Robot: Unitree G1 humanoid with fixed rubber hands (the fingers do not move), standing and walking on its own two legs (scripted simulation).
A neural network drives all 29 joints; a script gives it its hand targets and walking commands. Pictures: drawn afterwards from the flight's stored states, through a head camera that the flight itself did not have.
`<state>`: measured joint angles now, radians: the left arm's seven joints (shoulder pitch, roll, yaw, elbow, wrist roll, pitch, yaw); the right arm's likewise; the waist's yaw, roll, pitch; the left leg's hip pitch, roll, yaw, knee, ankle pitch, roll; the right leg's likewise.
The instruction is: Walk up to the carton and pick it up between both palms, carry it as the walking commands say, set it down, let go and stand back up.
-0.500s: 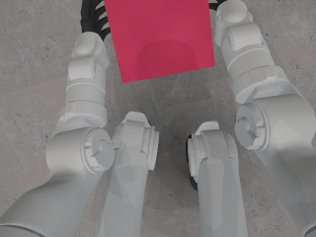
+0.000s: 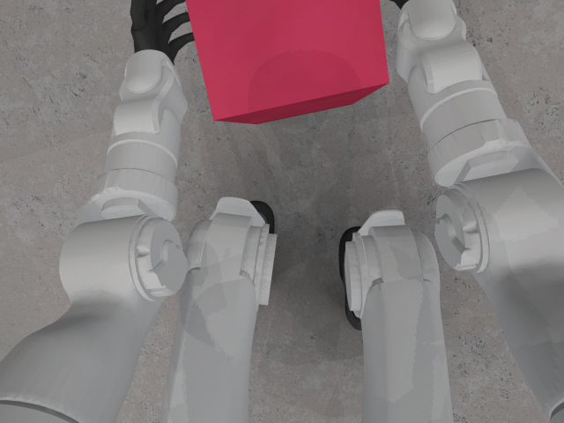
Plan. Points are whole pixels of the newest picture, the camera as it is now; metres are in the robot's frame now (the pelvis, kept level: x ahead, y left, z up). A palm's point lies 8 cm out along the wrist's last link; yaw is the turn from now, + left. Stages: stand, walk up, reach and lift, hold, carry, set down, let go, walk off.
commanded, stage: set down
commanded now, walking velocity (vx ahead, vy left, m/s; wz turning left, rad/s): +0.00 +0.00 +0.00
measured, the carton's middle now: (289, 38) +0.52 +0.05 -0.25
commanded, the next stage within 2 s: let go in 1.56 s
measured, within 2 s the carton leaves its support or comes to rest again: neither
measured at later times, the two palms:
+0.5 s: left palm (105, 39) +0.49 +0.23 -0.12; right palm out of the picture +0.56 -0.11 -0.12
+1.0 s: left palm out of the picture +0.49 +0.24 +0.03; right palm out of the picture +0.56 -0.12 +0.03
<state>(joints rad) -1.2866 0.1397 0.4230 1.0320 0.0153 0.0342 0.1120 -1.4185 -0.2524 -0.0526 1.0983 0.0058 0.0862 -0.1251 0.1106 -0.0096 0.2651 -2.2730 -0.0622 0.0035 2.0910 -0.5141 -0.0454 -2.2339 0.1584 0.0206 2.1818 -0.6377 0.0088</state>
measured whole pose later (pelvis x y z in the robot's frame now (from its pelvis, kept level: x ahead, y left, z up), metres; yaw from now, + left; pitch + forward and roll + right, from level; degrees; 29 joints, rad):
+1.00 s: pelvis +0.01 +0.01 +0.14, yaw +0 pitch +46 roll +0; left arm -1.03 0.14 0.37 0.75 -0.05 0.15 0.11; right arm -1.21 -0.30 -0.14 0.91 -0.01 0.18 -0.06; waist 0.11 -0.02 -0.03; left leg -1.98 -0.06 -0.01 1.60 -0.43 0.00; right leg -1.93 0.09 0.04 1.67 -0.54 0.01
